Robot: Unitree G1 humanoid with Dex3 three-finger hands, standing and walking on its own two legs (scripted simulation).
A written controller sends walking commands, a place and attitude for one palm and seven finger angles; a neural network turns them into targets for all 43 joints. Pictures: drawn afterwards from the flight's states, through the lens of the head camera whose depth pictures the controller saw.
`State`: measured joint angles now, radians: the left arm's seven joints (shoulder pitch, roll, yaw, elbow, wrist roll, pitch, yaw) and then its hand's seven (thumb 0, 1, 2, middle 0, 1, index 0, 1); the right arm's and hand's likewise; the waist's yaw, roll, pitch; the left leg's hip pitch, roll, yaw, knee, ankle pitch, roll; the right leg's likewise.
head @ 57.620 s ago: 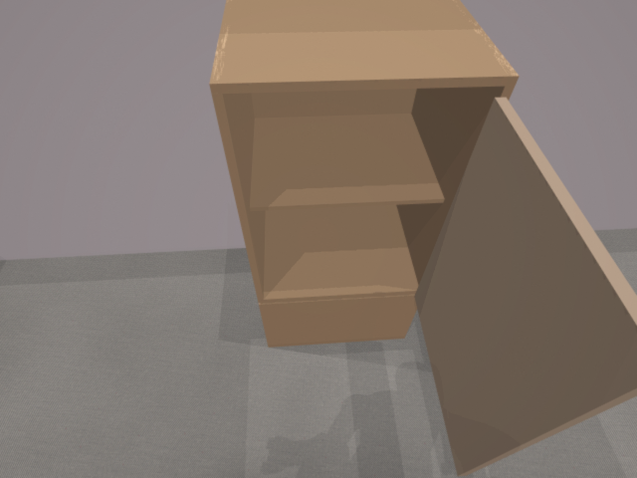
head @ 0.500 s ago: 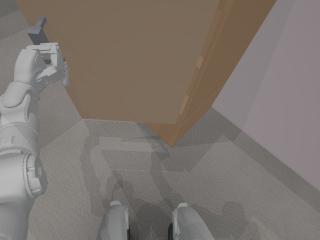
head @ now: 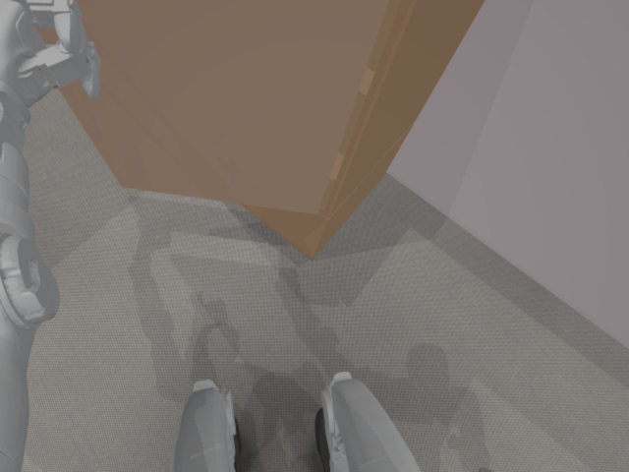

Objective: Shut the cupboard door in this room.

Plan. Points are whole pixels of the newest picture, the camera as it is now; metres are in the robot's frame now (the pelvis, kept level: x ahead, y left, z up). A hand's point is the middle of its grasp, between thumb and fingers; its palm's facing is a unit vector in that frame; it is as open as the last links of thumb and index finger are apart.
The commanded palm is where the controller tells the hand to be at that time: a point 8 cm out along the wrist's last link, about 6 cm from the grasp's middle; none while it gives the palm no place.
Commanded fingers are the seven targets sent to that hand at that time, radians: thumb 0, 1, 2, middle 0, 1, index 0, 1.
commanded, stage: push the door shut along its arc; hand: left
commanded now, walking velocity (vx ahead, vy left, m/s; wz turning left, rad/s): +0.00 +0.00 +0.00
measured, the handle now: (25, 16) +0.62 +0.26 +0.10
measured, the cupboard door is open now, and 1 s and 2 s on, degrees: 33 27 27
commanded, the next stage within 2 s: pull the fist back off the door in 0.42 s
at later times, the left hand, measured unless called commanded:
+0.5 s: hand (120, 25) +0.60 +0.16 +0.11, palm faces -0.32 -0.95 -0.02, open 2.9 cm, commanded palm +0.63 +0.17 +0.11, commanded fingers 0.00 0.90 0.90 -1.30 -1.50 -1.30 -1.50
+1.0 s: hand (118, 34) +0.59 +0.16 +0.11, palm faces +0.11 -0.99 -0.01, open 3.1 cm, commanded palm +0.55 +0.19 +0.11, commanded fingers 0.00 0.90 0.90 -1.30 -1.50 -1.30 -1.50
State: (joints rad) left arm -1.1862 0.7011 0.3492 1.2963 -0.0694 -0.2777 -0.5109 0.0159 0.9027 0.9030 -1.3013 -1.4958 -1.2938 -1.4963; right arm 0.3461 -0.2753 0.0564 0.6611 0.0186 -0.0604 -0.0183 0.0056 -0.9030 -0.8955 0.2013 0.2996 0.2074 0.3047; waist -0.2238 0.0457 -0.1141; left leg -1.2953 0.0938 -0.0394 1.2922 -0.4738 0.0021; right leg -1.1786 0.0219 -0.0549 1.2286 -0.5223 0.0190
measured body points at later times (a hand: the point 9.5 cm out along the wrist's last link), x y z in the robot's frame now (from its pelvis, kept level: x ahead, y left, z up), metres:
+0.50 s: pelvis +0.01 +0.00 -0.02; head +0.20 +0.03 +0.39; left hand +0.61 +0.21 +0.12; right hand -0.03 -0.26 -0.11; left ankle +0.06 +0.12 -0.62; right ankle +0.03 -0.14 -0.62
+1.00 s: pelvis +0.03 +0.00 +0.03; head +0.18 +0.01 +0.45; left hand +0.58 +0.22 +0.11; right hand -0.02 -0.25 -0.08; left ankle +0.06 +0.12 -0.62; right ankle +0.03 -0.14 -0.62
